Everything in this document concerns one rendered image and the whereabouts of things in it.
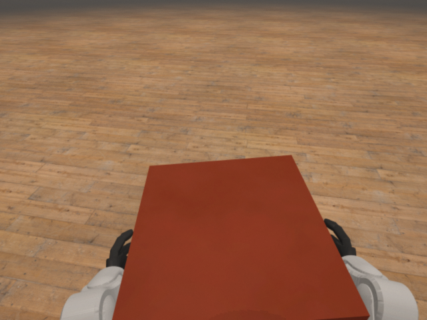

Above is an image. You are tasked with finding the left robot hand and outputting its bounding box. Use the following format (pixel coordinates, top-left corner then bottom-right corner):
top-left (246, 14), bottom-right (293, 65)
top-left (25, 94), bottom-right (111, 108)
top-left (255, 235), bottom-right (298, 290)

top-left (106, 229), bottom-right (133, 269)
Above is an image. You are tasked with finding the right robot hand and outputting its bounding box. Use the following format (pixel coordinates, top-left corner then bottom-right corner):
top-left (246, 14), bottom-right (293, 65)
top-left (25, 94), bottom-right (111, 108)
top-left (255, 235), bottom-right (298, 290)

top-left (324, 219), bottom-right (356, 257)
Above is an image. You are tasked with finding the robot left forearm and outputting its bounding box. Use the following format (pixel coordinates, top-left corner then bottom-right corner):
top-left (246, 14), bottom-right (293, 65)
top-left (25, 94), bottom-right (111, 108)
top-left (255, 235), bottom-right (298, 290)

top-left (60, 266), bottom-right (124, 320)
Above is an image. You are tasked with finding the carton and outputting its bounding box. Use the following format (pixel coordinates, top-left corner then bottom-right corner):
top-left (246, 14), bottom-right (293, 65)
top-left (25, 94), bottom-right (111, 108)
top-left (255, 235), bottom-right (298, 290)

top-left (112, 155), bottom-right (370, 320)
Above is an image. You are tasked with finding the robot right forearm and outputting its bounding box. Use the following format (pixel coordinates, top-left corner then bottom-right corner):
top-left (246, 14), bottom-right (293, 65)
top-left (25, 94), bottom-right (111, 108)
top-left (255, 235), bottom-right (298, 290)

top-left (342, 255), bottom-right (419, 320)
